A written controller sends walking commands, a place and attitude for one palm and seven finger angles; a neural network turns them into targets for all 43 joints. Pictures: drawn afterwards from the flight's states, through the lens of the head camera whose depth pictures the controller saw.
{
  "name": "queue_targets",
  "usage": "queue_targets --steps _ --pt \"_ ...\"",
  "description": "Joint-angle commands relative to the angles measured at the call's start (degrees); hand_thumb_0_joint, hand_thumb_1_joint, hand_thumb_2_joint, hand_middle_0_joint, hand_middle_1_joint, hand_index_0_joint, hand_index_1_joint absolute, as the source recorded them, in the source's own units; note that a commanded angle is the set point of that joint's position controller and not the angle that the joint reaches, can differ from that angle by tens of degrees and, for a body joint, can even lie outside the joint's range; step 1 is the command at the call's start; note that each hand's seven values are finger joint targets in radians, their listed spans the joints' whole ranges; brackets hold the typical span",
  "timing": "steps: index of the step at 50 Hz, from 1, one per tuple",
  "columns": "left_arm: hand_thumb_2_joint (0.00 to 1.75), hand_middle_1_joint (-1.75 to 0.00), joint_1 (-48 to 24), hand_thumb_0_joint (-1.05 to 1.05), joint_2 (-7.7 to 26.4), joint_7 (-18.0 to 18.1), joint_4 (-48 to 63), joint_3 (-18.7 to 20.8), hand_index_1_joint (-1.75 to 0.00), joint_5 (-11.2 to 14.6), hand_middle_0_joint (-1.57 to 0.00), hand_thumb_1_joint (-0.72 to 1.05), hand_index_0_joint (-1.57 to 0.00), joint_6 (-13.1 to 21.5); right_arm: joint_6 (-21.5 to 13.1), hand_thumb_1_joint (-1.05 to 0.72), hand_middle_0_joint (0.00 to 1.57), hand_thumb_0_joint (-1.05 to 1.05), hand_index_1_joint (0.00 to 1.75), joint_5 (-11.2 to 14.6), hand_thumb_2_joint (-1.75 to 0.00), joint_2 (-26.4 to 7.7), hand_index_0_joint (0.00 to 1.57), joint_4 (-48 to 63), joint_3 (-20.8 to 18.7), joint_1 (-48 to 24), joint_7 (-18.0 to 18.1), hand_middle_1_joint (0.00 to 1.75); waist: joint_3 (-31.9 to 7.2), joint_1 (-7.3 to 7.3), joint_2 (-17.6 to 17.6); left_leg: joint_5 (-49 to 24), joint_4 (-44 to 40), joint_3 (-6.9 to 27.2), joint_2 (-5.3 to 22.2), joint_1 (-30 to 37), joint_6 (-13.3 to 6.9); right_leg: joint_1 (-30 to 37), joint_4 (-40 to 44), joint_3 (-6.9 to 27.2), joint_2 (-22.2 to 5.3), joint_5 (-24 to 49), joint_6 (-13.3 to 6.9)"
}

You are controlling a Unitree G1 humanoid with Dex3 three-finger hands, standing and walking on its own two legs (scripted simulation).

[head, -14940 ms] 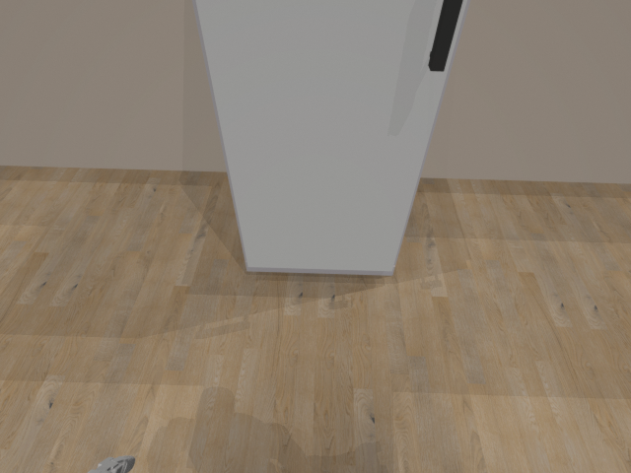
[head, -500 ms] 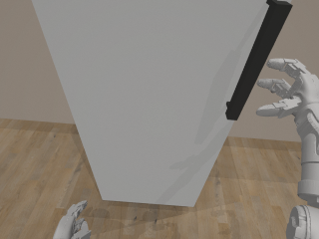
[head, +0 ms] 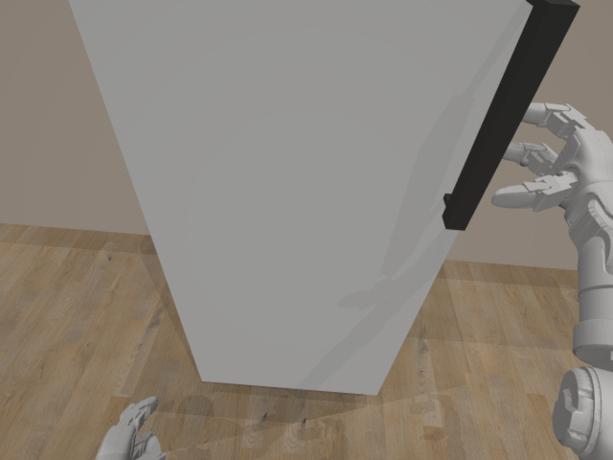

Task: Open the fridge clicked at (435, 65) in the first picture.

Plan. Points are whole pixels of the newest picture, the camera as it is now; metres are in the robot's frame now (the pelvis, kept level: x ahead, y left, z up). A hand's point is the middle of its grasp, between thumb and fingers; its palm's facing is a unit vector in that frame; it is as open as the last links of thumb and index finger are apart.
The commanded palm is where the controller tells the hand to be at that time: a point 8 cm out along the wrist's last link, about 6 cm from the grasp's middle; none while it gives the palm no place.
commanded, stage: feel for the door with the fingertips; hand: right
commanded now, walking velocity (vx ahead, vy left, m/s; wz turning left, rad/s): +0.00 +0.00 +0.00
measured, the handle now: (488, 128) +0.46 -0.17 +0.25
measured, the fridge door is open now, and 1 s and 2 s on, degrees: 0 0 0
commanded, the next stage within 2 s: slide the fingers in behind the handle in 0.02 s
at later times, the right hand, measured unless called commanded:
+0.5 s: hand (525, 163) +0.41 -0.21 +0.24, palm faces +0.03 +1.00 -0.02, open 13.9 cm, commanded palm +0.38 -0.25 +0.24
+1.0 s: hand (508, 162) +0.41 -0.19 +0.24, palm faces +0.02 +1.00 -0.01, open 14.0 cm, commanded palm +0.38 -0.23 +0.24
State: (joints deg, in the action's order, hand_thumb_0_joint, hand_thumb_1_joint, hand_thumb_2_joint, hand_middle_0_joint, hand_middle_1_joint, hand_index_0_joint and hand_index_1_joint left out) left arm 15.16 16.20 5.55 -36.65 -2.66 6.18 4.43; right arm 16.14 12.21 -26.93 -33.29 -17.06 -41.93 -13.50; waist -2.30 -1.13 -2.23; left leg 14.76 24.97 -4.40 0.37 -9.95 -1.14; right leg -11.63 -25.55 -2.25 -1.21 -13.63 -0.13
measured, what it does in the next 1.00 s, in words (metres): stands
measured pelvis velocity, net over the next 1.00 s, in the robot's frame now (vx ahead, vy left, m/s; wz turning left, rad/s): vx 0.01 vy -0.01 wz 0.01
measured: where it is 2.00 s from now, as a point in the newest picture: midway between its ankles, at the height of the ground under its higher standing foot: outside the picture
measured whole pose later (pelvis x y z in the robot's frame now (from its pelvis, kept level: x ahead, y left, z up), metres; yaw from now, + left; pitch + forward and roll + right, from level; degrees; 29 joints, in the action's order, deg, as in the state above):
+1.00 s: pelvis +0.01 -0.01 +0.00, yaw +0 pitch -1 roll +0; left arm 12.9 14.5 4.3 -35.8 -3.2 5.4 2.9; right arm 20.1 12.5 -21.0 -20.9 -14.8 -37.4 -9.1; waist -2.7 0.0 -2.0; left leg 14.9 24.3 -3.7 1.0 -8.7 -0.4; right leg -10.2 -24.9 -2.9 -0.6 -14.1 -0.8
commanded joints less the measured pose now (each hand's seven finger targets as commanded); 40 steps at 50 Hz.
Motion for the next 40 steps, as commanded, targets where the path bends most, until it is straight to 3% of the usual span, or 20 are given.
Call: queue_targets --steps 1,3,5,11,12,13,14,18,20,21,23,26,29,31,33,34,36,38,39,40 --pt "0.9 -0.3 -5.4 0.0 6.9 0.6 8.1 2.6 -0.3 -0.3 -0.2 0.9 -0.2 3.4 -5.0 0.5 0.3 0.0 1.2 0.7 -0.3 -13.8 0.3 12.7 -3.3 -29.7 0.0 1.2 -15.6 -0.55 0.6 -17.7 -3.0 2.8 0.5 1.2 -0.4 8.5 1.2 2.6 0.9 12.9 -2.8" --pt "0.9 -0.3 -4.8 0.0 7.1 0.5 7.8 2.8 -0.3 -0.3 -0.2 0.9 -0.2 3.4 -5.5 0.5 0.3 0.0 1.2 0.9 -0.3 -13.3 0.3 12.3 -2.7 -29.9 0.0 1.2 -15.2 -0.94 2.1 -17.5 -3.3 2.6 0.5 1.2 -0.2 8.0 1.2 2.5 0.8 12.8 -2.8" --pt "0.9 -0.3 -4.7 0.0 7.1 0.5 7.4 2.7 -0.3 -0.3 -0.2 0.9 -0.2 3.6 -5.6 0.5 0.3 0.0 1.2 0.6 -0.3 -12.6 0.3 12.3 -1.9 -32.2 0.1 1.2 -15.0 -1.26 -0.2 -16.6 -3.2 2.6 0.3 0.0 -0.4 8.9 1.5 2.7 0.8 12.5 -2.7" --pt "0.9 -0.3 -4.6 0.0 6.9 0.3 7.7 2.5 -0.3 -0.3 -0.2 0.9 -0.2 3.5 -5.5 0.5 0.3 0.0 1.2 0.4 -0.3 -12.7 0.3 11.0 -2.5 -30.0 0.0 1.2 -14.7 -0.5 -0.6 -15.9 -3.0 2.4 0.3 0.1 -0.7 8.3 1.6 3.0 0.8 12.4 -2.6" --pt "0.9 -0.3 -4.6 0.0 6.9 0.3 7.8 2.6 -0.3 -0.4 -0.2 0.9 -0.2 3.8 -5.8 0.5 0.3 0.0 1.2 0.5 -0.3 -11.3 0.3 12.4 -1.4 -31.3 -0.1 1.2 -15.3 -0.92 -0.6 -16.2 -3.0 2.3 0.3 -0.1 -0.6 9.1 1.7 3.0 0.8 12.7 -2.6" --pt "0.9 -0.3 -4.6 0.0 6.9 0.1 7.9 2.8 -0.3 -0.4 -0.2 0.9 -0.2 3.8 -5.9 0.5 0.3 0.0 1.2 0.8 -0.3 -12.0 0.3 12.7 -2.2 -29.2 0.0 1.2 -15.5 -0.44 0.9 -16.8 -3.0 2.2 0.1 0.5 -0.7 9.1 1.3 3.1 0.5 13.6 -2.7" --pt "0.9 -0.3 -5.0 0.0 6.8 0.1 8.2 2.6 -0.3 -0.5 -0.2 0.9 -0.2 3.7 -5.8 0.5 0.3 0.0 1.2 0.8 -0.3 -12.0 0.3 13.4 -2.6 -28.5 0.0 1.2 -16.0 -0.08 0.2 -17.4 -2.8 2.4 0.2 0.9 -0.7 9.4 1.5 2.9 0.7 13.9 -2.7" --pt "0.9 -0.3 -5.2 0.0 6.7 0.2 8.2 2.5 -0.3 -0.4 -0.2 0.9 -0.2 3.5 -5.0 0.5 0.3 0.0 1.2 1.0 -0.3 -11.3 0.3 12.4 -1.9 -28.2 0.2 1.2 -13.1 -0.47 0.8 -13.9 -3.6 2.3 0.1 -0.9 -0.5 8.1 2.0 2.9 0.4 10.8 -2.5" --pt "0.9 -0.3 -5.6 0.0 6.7 0.2 8.5 2.3 -0.3 -0.4 -0.2 0.9 -0.2 3.5 -4.8 0.5 0.3 0.0 1.2 0.6 -0.3 -11.6 0.3 14.1 -1.9 -29.3 0.5 1.2 -14.0 -0.38 -0.5 -14.2 -3.3 2.4 0.2 -0.5 -0.7 8.5 2.3 3.1 0.5 11.3 -2.4" --pt "0.9 -0.3 -5.8 0.0 6.4 0.1 8.7 2.3 -0.3 -0.4 -0.2 0.9 -0.2 3.7 -4.7 0.5 0.3 0.0 1.2 0.6 -0.3 -10.0 0.3 14.9 -1.1 -28.8 0.6 1.2 -14.6 -0.41 0.1 -14.8 -3.1 2.2 0.2 -0.5 -0.7 9.1 2.1 3.3 0.5 12.2 -2.4" --pt "0.9 -0.3 -6.0 0.0 6.4 -0.2 9.0 2.4 -0.3 -0.6 -0.2 0.9 -0.2 3.6 -4.4 0.5 0.3 0.0 1.2 0.9 -0.3 -10.4 0.3 16.4 -2.1 -25.5 1.0 1.2 -15.9 0.52 0.1 -16.1 -2.8 2.0 0.1 0.6 -0.8 9.8 1.8 3.3 0.3 14.1 -2.2" --pt "0.9 -0.3 -7.0 0.0 6.1 -0.2 9.3 2.2 -0.3 -0.4 -0.2 0.9 -0.2 3.5 -3.5 0.5 0.3 0.0 1.2 1.2 -0.3 -7.4 0.3 18.5 0.0 -26.4 1.1 1.2 -15.2 -0.01 0.2 -16.1 -2.6 1.9 0.1 -0.1 -0.7 10.0 2.0 3.3 0.3 13.9 -2.1" --pt "0.9 -0.3 -7.3 0.0 6.1 -0.1 9.0 2.2 -0.3 -0.5 -0.2 0.9 -0.2 3.2 -2.7 0.5 0.3 0.0 1.2 1.1 -0.3 -7.5 0.3 20.6 0.0 -28.1 2.4 1.2 -15.0 -0.16 0.5 -15.2 -2.9 1.8 0.0 -0.5 -0.7 10.2 2.3 3.6 0.2 13.7 -2.0" --pt "0.9 -0.3 -7.7 0.0 5.7 -0.2 8.9 2.0 -0.3 -0.7 -0.2 0.9 -0.2 3.1 -2.1 0.5 0.3 0.0 1.2 0.7 -0.3 -6.9 0.3 21.4 0.1 -28.3 3.4 1.2 -14.9 0.06 -1.6 -15.3 -2.7 1.8 0.0 -0.7 -0.9 10.7 2.2 3.6 0.3 14.3 -1.8" --pt "0.9 -0.3 -7.6 0.0 5.8 -0.3 8.8 2.2 -0.3 -0.8 -0.2 0.9 -0.2 2.8 -1.8 0.5 0.3 0.0 1.2 0.6 -0.3 -8.2 0.3 21.4 -1.5 -26.6 4.4 1.2 -16.1 0.58 0.7 -16.1 -2.8 1.8 -0.1 0.5 -0.8 10.9 2.0 3.5 0.1 15.2 -1.8" --pt "0.9 -0.3 -7.8 0.0 5.7 -0.3 9.1 2.1 -0.3 -1.0 -0.2 0.9 -0.2 2.7 -1.9 0.5 0.3 0.0 1.2 0.4 -0.3 -8.1 0.3 23.1 -1.5 -27.6 4.7 1.2 -17.5 0.67 -0.1 -17.7 -2.5 1.9 0.1 1.8 -0.9 11.1 2.1 3.3 0.3 16.6 -1.9" --pt "0.9 -0.3 -8.2 0.0 5.5 -0.3 8.9 1.9 -0.3 -0.9 -0.2 0.9 -0.2 2.4 -1.2 0.5 0.3 0.0 1.2 0.4 -0.3 -6.2 0.3 21.7 0.1 -26.8 4.6 1.2 -15.8 0.21 1.2 -17.6 -2.5 1.7 0.0 1.2 -0.7 10.4 2.1 3.1 0.3 15.9 -1.9" --pt "0.9 -0.3 -7.9 0.0 5.8 -0.2 8.4 2.1 -0.3 -0.9 -0.2 0.9 -0.2 2.1 -0.8 0.5 0.3 0.0 1.2 0.4 -0.3 -7.1 0.3 20.0 -0.6 -26.2 4.5 1.2 -14.7 0.23 1.6 -17.3 -2.9 1.9 -0.1 0.9 -0.7 10.1 1.9 3.1 0.2 15.5 -2.0" --pt "0.9 -0.3 -8.0 0.0 5.8 -0.1 8.9 2.1 -0.3 -1.0 -0.2 0.9 -0.2 2.1 -1.0 0.5 0.3 0.0 1.2 0.2 -0.3 -8.3 0.3 22.0 -1.5 -27.1 4.6 1.2 -16.6 0.5 0.9 -18.0 -2.7 2.0 0.1 1.9 -0.8 10.5 2.0 3.1 0.4 16.2 -2.0" --pt "0.9 -0.3 -8.4 0.0 5.4 -0.2 9.1 2.0 -0.3 -0.9 -0.2 0.9 -0.2 2.1 -0.9 0.5 0.3 0.0 1.2 0.3 -0.3 -6.5 0.3 22.2 -0.4 -26.4 4.4 1.2 -16.3 0.44 0.8 -18.8 -2.5 2.0 0.1 1.7 -0.7 10.8 1.8 2.9 0.5 16.8 -2.1"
